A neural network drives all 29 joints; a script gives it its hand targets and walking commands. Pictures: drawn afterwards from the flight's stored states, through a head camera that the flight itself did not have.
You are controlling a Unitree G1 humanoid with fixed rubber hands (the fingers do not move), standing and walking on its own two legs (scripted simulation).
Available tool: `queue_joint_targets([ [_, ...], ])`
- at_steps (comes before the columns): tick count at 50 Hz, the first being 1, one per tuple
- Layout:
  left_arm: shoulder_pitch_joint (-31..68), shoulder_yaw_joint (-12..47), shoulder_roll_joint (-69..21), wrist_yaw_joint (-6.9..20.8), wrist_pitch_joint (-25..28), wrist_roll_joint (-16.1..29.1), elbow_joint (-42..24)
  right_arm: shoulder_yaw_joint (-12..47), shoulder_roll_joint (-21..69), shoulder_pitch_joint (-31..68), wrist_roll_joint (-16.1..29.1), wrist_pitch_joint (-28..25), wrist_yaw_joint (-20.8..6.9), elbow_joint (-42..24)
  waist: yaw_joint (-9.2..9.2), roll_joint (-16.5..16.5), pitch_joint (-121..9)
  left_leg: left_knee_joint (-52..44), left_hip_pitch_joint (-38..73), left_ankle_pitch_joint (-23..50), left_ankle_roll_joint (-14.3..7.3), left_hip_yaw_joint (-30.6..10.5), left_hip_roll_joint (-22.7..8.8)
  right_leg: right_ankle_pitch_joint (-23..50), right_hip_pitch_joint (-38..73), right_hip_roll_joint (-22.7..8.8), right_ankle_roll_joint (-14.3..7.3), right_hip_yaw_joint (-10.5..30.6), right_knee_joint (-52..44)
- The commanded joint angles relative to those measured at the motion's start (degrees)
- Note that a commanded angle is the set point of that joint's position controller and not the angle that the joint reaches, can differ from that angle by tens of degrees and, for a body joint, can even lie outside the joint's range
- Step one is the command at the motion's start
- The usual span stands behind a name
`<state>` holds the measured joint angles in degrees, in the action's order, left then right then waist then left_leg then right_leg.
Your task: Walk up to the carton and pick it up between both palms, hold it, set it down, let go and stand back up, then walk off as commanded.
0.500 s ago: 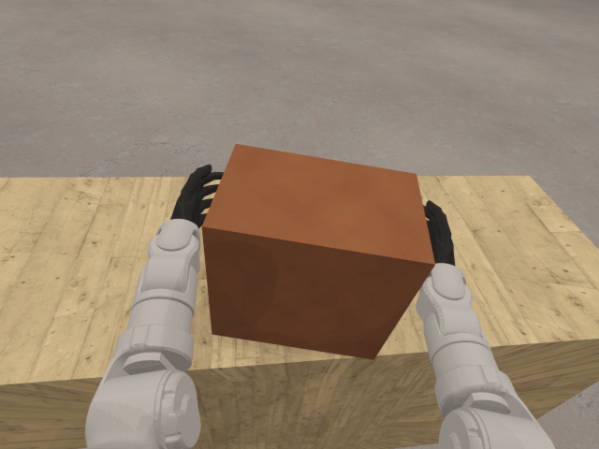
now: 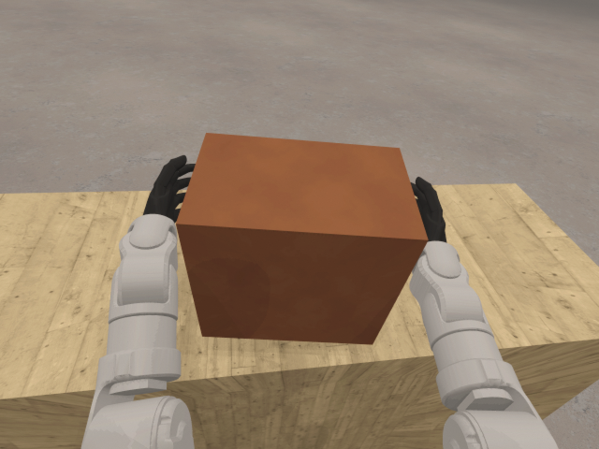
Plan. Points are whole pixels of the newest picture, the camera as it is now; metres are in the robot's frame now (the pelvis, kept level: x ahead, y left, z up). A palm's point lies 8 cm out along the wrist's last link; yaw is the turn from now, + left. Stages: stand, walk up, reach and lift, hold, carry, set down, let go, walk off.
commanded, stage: reach and lift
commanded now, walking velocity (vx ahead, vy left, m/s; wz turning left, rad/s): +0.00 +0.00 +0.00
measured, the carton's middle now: (295, 247) +0.38 +0.01 +0.11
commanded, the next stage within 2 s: hold in 1.34 s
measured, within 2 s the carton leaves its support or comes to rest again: neither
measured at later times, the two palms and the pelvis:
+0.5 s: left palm (157, 206) +0.35 +0.18 +0.19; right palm (443, 219) +0.36 -0.16 +0.19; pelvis -0.01 -0.01 +0.00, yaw +0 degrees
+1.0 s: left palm (157, 193) +0.35 +0.18 +0.21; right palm (448, 205) +0.36 -0.17 +0.21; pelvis -0.01 -0.01 +0.00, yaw +0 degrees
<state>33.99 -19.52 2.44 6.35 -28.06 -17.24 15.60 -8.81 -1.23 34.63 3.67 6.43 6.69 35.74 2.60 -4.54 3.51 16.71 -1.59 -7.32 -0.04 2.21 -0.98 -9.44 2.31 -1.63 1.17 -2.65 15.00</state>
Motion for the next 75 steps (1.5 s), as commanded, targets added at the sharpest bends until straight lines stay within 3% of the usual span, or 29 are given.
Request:
queue_joint_targets([
  [1, 31.11, 24.21, -25.8, 7.57, -0.63, 7.01, -10.0, 21.23, 20.44, 38.19, 4.47, -2.11, -7.21, -18.35, 1.6, 7.02, -24.74, 2.19, 15.53, 22.58, 2.38, 1.79, 1.99, 11.07, -2.23, 4.19, 0.41, -4.08, -1.49],
  [3, 27.92, 22.36, -23.56, 7.69, -2.35, 5.85, -8.08, 19.65, 17.5, 33.55, 4.59, -0.2, -7.55, -14.85, 2.32, 7.41, -18.71, 0.89, 14.92, 20.44, 2.35, 1.72, 1.78, 9.55, -3.69, 4.29, 0.3, -3.82, -2.77],
  [7, 31.73, 25.64, -25.19, 6.32, -3.77, 8.2, -15.41, 24.44, 20.69, 39.57, 7.57, 0.37, -8.11, -21.39, 0.17, 6.48, -24.82, 2.29, 14.64, 21.3, 1.88, 1.83, 2.42, 9.94, -1.7, 4.58, 0.36, -3.33, -1.42],
  [8, 32.79, 25.92, -25.82, 5.99, -4.26, 7.96, -14.76, 21.73, 18.59, 38.23, 7.23, 1.1, -8.38, -17.53, 2.37, 7.92, -22.37, 1.47, 15.25, 19.42, 2.78, 0.69, 1.41, 7.8, -3.67, 4.72, -0.16, -3.38, -1.76],
  [9, 31.99, 23.63, -24.93, 6.1, -4.73, 6.68, -11.27, 21.54, 19.29, 39.83, 6.78, 1.47, -8.57, -17.38, 0.5, 6.6, -20.79, 0.6, 13.24, 15.82, 1.62, 1.25, 1.89, 5.34, -4.41, 4.44, 0.11, -3.23, -2.14],
  [11, 31.35, 21.16, -24.06, 6.71, -6.75, 5.52, -7.04, 18.83, 18.08, 39.04, 5.53, 2.93, -9.12, -13.97, 1.32, 4.57, -13.17, -2.14, 8.19, 6.91, 0.7, 0.89, 1.58, 1.2, -4.0, 3.89, -0.07, -2.89, -2.94],
  [16, 31.82, 21.5, -23.5, 6.82, -7.75, 5.97, -10.38, 21.67, 20.02, 42.78, 8.1, 3.65, -8.74, -15.93, 0.33, 3.96, -20.04, -0.63, 10.45, 12.87, -0.03, 1.58, 2.3, 7.74, -1.11, 4.27, 0.48, -3.07, -1.86],
  [18, 34.37, 18.65, -21.71, 7.48, -8.15, 4.47, -9.54, 19.35, 20.45, 41.5, 6.96, 4.78, -8.89, -12.89, 0.5, 3.92, -14.3, -1.85, 6.79, 6.78, -1.22, 2.25, 2.97, 4.28, -2.68, 3.26, 0.76, -2.35, -2.7],
  [19, 33.02, 20.86, -23.35, 7.51, -8.95, 5.22, -10.71, 19.72, 19.54, 41.24, 7.87, 5.02, -8.78, -14.18, 1.58, 4.94, -17.15, -0.98, 9.32, 10.21, -0.41, 1.69, 2.51, 6.45, -2.38, 3.88, 0.32, -3.12, -1.9],
  [23, 37.24, 18.63, -21.47, 7.95, -8.3, 5.55, -8.08, 18.61, 21.06, 42.92, 6.6, 5.76, -9.07, -12.05, 0.32, 3.74, -17.21, -2.45, 7.08, 2.91, -1.42, 2.22, 2.83, 0.48, -4.14, 3.17, 0.94, -2.59, -2.73],
  [27, 35.5, 21.21, -23.3, 7.67, -9.03, 6.51, -8.69, 19.36, 20.28, 44.65, 7.69, 5.73, -8.13, -13.73, 1.82, 6.61, -18.67, -0.21, 9.13, 9.91, -0.09, 2.57, 3.13, 6.94, -3.12, 3.66, 0.76, -3.09, -1.89],
  [31, 40.02, 24.86, -25.75, 6.99, -8.64, 9.02, -12.44, 18.49, 20.39, 45.36, 8.36, 6.09, -8.36, -13.2, 3.53, 8.41, -22.11, -0.46, 10.64, 8.83, 1.28, 1.16, 1.99, 3.73, -4.8, 3.86, 0.16, -3.3, -1.58],
  [34, 36.81, 22.38, -23.59, 7.78, -10.25, 7.19, -9.65, 17.41, 19.94, 42.42, 8.0, 8.06, -8.03, -9.96, 4.55, 6.64, -16.2, -1.23, 8.42, 6.96, 0.67, 1.33, 2.24, 4.28, -2.71, 3.67, 0.46, -3.15, -2.36],
  [37, 38.32, 18.19, -21.32, 8.23, -9.87, 6.84, -6.73, 18.38, 21.54, 47.67, 8.7, 7.93, -8.34, -11.86, 0.96, 3.51, -16.81, -1.82, 6.01, 4.61, -1.48, 2.09, 2.96, 2.84, -1.76, 3.41, 1.23, -2.73, -2.47],
  [41, 40.18, 22.81, -23.69, 7.21, -9.66, 8.37, -10.97, 18.01, 20.32, 47.44, 9.95, 7.86, -8.07, -12.1, 2.81, 7.59, -22.19, -0.31, 10.44, 10.63, 0.84, 1.23, 2.58, 6.68, -3.3, 4.34, 0.86, -2.98, -2.0],
  [46, 38.78, 19.75, -21.95, 7.47, -11.25, 6.74, -8.93, 19.96, 20.77, 49.39, 11.26, 8.64, -8.29, -12.83, 0.43, 4.74, -19.26, -1.0, 8.42, 7.67, -0.5, 1.95, 2.67, 4.08, -2.43, 4.15, 0.76, -2.83, -2.66],
  [47, 39.57, 21.54, -22.71, 7.55, -11.24, 8.56, -9.85, 19.94, 20.76, 49.29, 11.33, 8.79, -7.82, -14.43, 1.96, 4.06, -21.37, -0.43, 9.38, 9.14, -0.28, 1.4, 2.47, 6.39, -1.62, 4.15, 0.95, -2.78, -2.55],
  [48, 40.17, 20.93, -22.95, 7.3, -11.34, 7.19, -9.79, 18.13, 20.18, 48.3, 10.83, 9.29, -7.97, -11.06, 1.75, 6.66, -20.8, -1.06, 8.68, 8.72, 0.28, 1.15, 2.31, 5.2, -2.69, 4.05, 0.46, -2.35, -2.14],
  [49, 40.23, 20.13, -22.59, 7.43, -11.37, 7.29, -9.17, 19.15, 20.82, 49.78, 11.18, 8.99, -8.15, -13.01, 0.71, 5.0, -20.92, -1.11, 8.51, 8.64, -0.18, 1.7, 2.66, 4.2, -2.53, 4.31, 0.78, -2.84, -2.54],
  [53, 39.21, 21.81, -23.02, 7.65, -12.16, 7.72, -10.06, 18.49, 19.94, 47.7, 11.46, 10.16, -7.32, -12.07, 2.84, 6.74, -19.12, 0.06, 8.36, 10.8, 0.67, 1.44, 3.11, 8.51, -1.45, 4.23, 0.98, -2.82, -2.25],
  [56, 40.15, 21.54, -22.88, 7.54, -12.51, 8.17, -11.51, 20.27, 20.21, 48.77, 12.89, 10.83, -7.22, -13.15, 1.88, 6.68, -21.72, -0.13, 9.66, 11.89, 0.99, 1.3, 2.66, 7.31, -1.49, 4.34, 0.64, -2.58, -2.06],
  [57, 37.98, 22.95, -22.92, 7.74, -13.12, 8.63, -13.03, 20.04, 18.38, 46.16, 12.99, 11.54, -6.76, -13.64, 3.57, 7.1, -22.05, 0.26, 10.51, 13.77, 1.4, 1.33, 2.25, 10.2, -0.9, 4.76, 0.5, -2.6, -1.93],
  [60, 41.02, 22.19, -23.16, 8.23, -13.68, 8.16, -12.83, 19.11, 19.81, 47.82, 13.03, 12.65, -6.84, -13.46, 2.79, 7.27, -18.63, -0.98, 7.13, 7.82, 0.7, 1.49, 2.76, 6.09, -1.68, 4.08, 0.68, -1.77, -2.29],
  [66, 41.27, 25.04, -24.28, 7.1, -14.42, 10.15, -17.7, 20.45, 18.39, 47.16, 15.01, 14.15, -6.89, -14.9, 3.55, 9.2, -22.26, 0.16, 9.21, 12.48, 2.56, 0.29, 1.74, 7.96, -1.51, 4.88, 0.01, -1.72, -1.14],
  [69, 39.66, 21.23, -21.69, 8.38, -15.65, 7.98, -14.94, 21.35, 20.44, 49.23, 14.8, 15.11, -6.4, -16.32, 1.43, 5.59, -18.92, -1.32, 5.47, 9.26, 0.16, 1.87, 3.14, 6.91, 1.09, 4.56, 0.91, -1.6, -1.86],
  [70, 39.52, 20.52, -21.4, 8.74, -15.85, 7.69, -13.36, 20.92, 19.75, 47.52, 14.42, 15.83, -6.59, -14.76, 2.39, 4.98, -16.98, -1.53, 4.52, 8.09, 0.35, 1.27, 3.0, 6.51, 0.62, 4.31, 0.63, -1.13, -2.07],
  [71, 42.07, 21.85, -22.02, 8.52, -15.49, 9.03, -16.77, 22.83, 21.2, 51.21, 15.63, 15.24, -6.46, -18.36, 1.15, 4.41, -21.92, -0.75, 5.93, 9.17, 0.05, 1.63, 3.2, 7.11, 0.82, 4.65, 0.64, -1.52, -1.6],
  [74, 39.73, 26.47, -23.86, 7.26, -16.11, 11.08, -21.18, 22.78, 19.23, 48.56, 17.67, 15.76, -5.75, -21.42, 3.43, 8.68, -25.47, 2.12, 10.4, 19.6, 2.53, 1.1, 2.45, 16.25, 0.44, 5.47, 0.56, -1.5, -0.32],
  [75, 37.51, 22.9, -21.63, 8.1, -16.88, 9.1, -17.83, 22.16, 18.42, 46.73, 16.82, 16.6, -5.67, -19.1, 2.32, 6.72, -21.13, 1.02, 9.32, 15.01, 1.09, 1.13, 2.82, 13.23, 0.46, 4.68, 1.1, -0.72, -1.46],
])
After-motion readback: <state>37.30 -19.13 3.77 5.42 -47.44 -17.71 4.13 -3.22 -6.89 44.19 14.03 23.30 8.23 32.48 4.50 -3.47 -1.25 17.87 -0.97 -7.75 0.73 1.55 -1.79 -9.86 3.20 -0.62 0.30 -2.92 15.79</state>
